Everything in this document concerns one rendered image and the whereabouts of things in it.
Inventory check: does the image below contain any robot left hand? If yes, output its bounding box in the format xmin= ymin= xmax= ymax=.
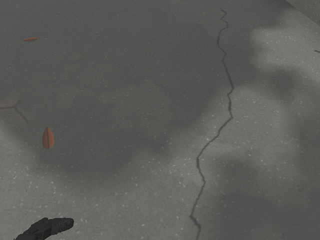
xmin=13 ymin=217 xmax=74 ymax=240

